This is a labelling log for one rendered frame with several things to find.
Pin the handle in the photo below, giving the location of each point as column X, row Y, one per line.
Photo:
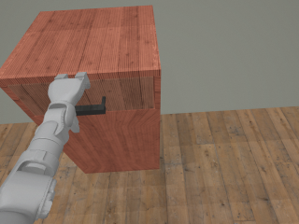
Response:
column 87, row 110

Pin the left robot upper arm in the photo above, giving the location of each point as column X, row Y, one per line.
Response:
column 27, row 197

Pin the robot left forearm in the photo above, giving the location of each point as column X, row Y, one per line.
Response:
column 42, row 155

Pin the drawer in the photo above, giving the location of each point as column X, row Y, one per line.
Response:
column 123, row 93

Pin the cabinet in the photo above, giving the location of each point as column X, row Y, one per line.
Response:
column 105, row 42

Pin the robot left hand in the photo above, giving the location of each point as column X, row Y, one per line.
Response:
column 69, row 90

